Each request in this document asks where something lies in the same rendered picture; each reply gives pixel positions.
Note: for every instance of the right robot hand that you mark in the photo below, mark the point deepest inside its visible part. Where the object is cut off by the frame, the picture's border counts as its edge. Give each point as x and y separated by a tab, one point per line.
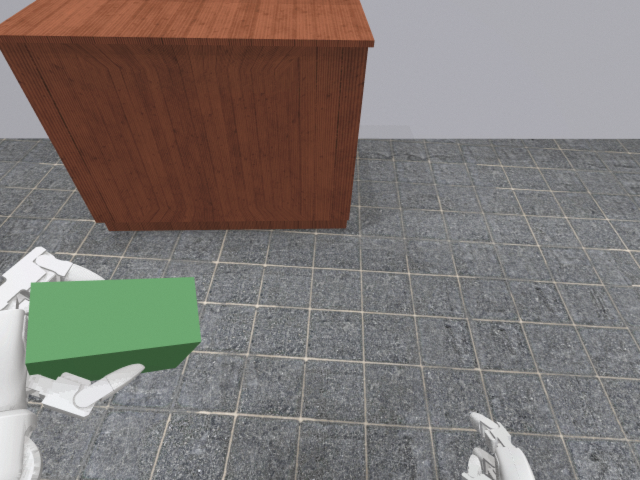
509	463

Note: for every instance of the sponge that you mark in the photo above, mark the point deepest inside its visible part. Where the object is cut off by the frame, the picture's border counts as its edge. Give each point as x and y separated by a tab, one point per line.
92	328

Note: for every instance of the left robot hand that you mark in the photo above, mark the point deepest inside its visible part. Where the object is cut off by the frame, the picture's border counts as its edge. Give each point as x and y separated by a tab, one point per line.
68	394

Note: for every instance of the robot left forearm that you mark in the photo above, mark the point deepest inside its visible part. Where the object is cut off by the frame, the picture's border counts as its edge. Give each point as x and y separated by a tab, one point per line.
20	457

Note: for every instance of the table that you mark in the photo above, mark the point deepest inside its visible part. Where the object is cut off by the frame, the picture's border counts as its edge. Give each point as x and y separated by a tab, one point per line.
199	114

